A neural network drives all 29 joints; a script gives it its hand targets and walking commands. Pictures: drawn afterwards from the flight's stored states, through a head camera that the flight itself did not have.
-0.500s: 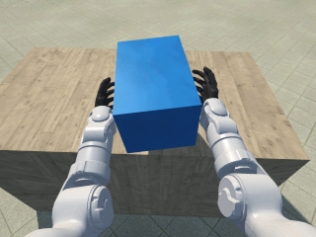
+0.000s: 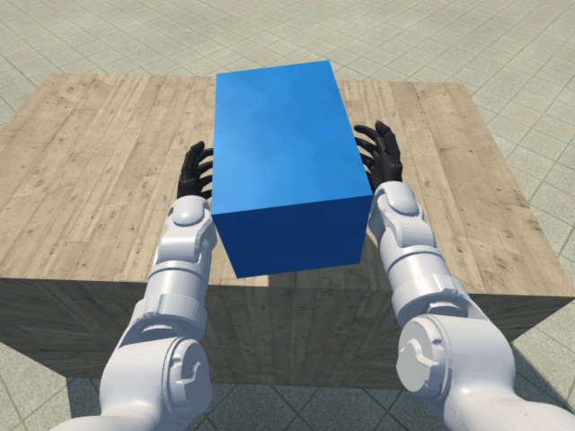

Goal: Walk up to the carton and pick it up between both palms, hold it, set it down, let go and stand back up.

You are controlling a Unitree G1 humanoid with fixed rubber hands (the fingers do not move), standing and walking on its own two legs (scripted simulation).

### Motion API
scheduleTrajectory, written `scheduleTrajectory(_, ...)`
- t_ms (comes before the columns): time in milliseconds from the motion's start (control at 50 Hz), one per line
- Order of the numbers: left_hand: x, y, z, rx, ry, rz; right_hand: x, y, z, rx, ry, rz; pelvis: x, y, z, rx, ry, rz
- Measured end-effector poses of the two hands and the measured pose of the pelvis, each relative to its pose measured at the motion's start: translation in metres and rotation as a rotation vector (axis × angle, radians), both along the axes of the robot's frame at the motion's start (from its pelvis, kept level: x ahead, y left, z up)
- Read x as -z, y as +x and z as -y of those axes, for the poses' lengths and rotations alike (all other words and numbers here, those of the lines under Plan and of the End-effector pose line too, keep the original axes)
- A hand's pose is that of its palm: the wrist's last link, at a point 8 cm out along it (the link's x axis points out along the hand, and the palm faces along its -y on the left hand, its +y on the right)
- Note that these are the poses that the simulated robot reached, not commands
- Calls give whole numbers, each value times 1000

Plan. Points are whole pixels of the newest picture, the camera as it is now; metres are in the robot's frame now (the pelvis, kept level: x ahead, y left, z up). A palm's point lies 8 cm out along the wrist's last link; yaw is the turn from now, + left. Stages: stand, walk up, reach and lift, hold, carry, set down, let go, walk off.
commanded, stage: set down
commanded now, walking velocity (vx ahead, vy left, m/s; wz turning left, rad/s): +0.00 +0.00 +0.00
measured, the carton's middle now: (285, 164) +0.48 +0.03 +0.10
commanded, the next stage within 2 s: none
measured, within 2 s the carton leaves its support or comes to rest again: rests again in 1.46 s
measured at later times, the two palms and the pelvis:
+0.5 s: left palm (200, 207) +0.42 +0.15 +0.07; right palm (380, 186) +0.45 -0.12 +0.09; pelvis +0.01 +0.00 +0.00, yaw +0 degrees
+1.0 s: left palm (207, 212) +0.43 +0.15 +0.05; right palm (380, 189) +0.46 -0.12 +0.07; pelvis +0.02 +0.00 +0.00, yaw +0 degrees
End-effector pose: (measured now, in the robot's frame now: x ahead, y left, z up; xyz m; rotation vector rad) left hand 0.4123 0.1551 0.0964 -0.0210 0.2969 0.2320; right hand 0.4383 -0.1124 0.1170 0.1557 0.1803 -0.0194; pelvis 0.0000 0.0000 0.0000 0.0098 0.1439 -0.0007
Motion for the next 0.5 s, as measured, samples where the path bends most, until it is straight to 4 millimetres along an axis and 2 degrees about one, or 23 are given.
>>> scheduleTrajectory(240, 18, 7, 1, -10, -3, -18, 16, 10, 1, -12, -15, -10, 0, 11, 0, 0, 0, -16)
scheduleTrajectory(500, 30, 8, 4, -17, -8, -28, 26, 14, 3, -25, -37, -12, 0, 15, 0, -1, -1, -21)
